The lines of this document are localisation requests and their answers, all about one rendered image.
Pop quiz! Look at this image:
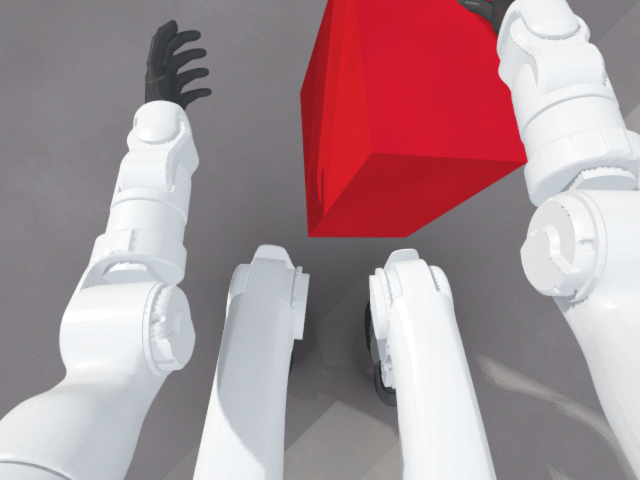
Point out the right robot forearm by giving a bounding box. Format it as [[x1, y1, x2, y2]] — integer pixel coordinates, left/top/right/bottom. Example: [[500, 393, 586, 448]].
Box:
[[497, 0, 640, 207]]

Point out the carton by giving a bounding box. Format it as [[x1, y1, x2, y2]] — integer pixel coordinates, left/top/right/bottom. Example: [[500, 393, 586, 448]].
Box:
[[300, 0, 528, 238]]

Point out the robot right upper arm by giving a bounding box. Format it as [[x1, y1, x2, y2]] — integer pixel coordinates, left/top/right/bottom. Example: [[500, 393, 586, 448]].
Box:
[[520, 190, 640, 480]]

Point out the robot left upper arm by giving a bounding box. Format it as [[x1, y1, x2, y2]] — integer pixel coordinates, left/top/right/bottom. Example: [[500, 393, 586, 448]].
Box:
[[0, 281, 195, 480]]

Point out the left robot forearm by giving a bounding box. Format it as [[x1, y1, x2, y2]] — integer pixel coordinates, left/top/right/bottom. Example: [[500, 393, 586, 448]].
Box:
[[59, 101, 199, 367]]

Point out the robot left hand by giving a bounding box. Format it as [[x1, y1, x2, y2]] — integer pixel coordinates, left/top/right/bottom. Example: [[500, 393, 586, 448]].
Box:
[[145, 20, 212, 111]]

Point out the left robot thigh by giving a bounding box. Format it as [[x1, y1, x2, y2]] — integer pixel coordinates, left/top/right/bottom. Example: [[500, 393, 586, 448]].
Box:
[[193, 257, 310, 480]]

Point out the left robot shin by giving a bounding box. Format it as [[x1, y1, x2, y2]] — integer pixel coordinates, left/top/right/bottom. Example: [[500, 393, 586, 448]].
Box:
[[226, 245, 295, 350]]

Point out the robot right hand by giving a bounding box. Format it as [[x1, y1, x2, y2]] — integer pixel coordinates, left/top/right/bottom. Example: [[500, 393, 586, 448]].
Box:
[[457, 0, 515, 36]]

